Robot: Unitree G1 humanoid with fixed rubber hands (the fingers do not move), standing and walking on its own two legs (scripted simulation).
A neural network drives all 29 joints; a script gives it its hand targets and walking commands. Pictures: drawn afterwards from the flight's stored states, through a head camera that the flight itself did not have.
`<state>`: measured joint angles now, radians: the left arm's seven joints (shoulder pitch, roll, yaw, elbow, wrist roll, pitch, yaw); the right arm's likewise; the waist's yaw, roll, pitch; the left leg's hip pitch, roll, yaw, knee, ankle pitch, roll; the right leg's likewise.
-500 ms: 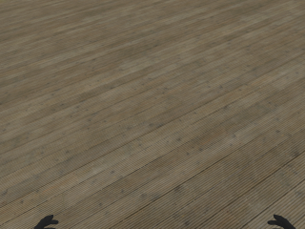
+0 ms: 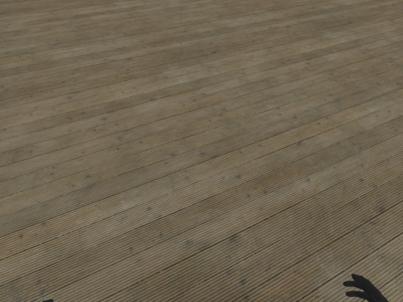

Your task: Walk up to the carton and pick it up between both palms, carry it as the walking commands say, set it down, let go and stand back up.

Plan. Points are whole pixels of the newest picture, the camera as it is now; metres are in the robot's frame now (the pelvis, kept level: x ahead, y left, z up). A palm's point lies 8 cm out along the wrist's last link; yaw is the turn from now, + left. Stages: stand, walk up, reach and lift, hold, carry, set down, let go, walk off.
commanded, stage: walk up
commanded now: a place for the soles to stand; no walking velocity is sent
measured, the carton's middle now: out of the picture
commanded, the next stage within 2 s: none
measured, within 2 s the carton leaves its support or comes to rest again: neither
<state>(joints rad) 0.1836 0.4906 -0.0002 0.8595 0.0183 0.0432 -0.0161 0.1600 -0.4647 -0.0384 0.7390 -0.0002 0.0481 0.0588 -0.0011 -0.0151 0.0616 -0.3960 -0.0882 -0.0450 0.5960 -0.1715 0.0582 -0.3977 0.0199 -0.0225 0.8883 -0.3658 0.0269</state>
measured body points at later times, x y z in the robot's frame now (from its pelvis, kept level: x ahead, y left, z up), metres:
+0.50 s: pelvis -0.03 +0.01 +0.01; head +0.01 -0.05 +0.46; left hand +0.06 +0.36 -0.03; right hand +0.13 -0.31 -0.11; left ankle -0.07 +0.18 -0.64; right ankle +0.03 -0.10 -0.72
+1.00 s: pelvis -0.04 +0.08 +0.00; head -0.01 +0.07 +0.45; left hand +0.01 +0.44 -0.08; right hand +0.17 -0.21 -0.09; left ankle -0.01 +0.20 -0.72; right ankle +0.02 +0.03 -0.72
